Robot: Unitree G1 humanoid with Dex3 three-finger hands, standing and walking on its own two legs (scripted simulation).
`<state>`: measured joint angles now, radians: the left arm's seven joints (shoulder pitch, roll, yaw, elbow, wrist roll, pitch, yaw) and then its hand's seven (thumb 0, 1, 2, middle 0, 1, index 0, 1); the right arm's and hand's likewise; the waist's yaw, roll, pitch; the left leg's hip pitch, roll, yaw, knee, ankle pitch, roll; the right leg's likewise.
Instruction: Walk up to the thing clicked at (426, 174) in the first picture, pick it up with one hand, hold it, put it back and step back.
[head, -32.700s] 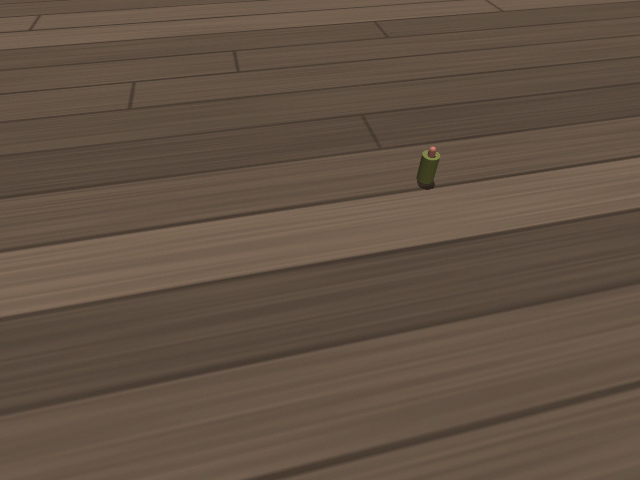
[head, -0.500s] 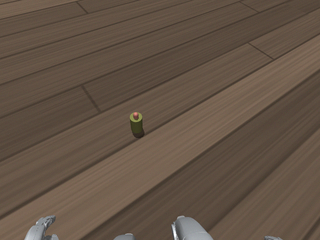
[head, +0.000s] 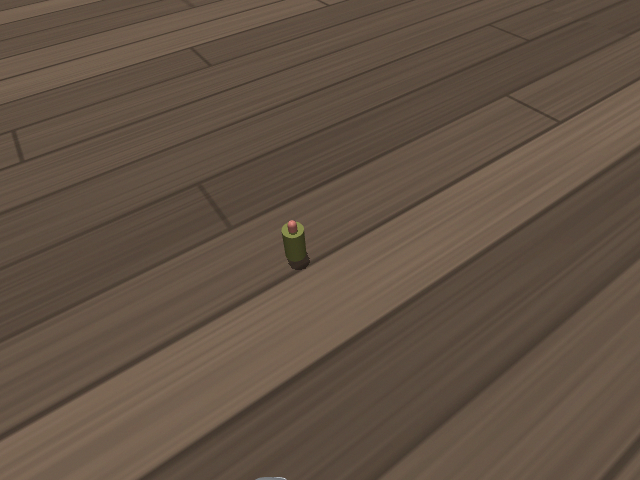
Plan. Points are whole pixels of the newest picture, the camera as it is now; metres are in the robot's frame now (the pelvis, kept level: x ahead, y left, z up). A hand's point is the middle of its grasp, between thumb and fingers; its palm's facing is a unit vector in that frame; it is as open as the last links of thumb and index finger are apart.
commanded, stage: step back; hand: left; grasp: from the side
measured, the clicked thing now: (293, 238) +1.04 +0.16 -0.67
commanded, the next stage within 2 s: stand in 0.92 s
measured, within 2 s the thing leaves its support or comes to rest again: neither
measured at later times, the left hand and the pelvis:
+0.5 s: hand out of the picture +0.05 +0.26 -0.14, palm faces +0.07 -0.93 -0.37, open 7.4 cm; pelvis +0.01 -0.01 +0.01, yaw +2 degrees
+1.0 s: hand out of the picture +0.14 +0.27 -0.14, palm faces +0.03 -0.94 -0.35, open 7.4 cm; pelvis +0.04 +0.01 +0.01, yaw +1 degrees
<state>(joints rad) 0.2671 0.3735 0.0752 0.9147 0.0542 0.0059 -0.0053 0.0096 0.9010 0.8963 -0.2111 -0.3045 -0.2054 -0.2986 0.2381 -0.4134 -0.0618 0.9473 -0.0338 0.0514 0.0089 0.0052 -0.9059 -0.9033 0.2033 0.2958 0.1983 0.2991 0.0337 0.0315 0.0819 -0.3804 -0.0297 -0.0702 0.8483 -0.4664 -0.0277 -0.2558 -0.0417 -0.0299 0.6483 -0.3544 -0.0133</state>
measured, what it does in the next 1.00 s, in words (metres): steps on the spot: left foot, then left foot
